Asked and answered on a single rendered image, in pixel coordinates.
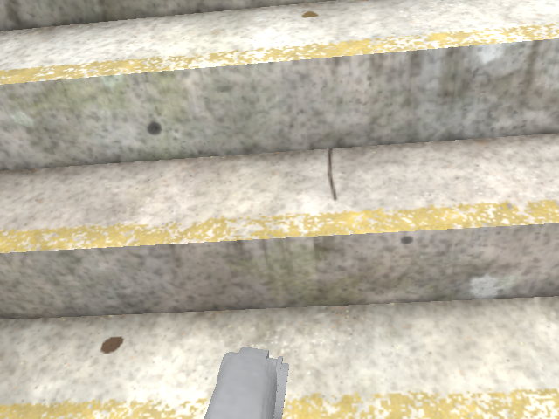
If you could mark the robot left thigh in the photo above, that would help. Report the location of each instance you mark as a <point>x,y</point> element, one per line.
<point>250,385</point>

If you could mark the robot left shin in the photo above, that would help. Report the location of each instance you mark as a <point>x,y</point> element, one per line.
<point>226,356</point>

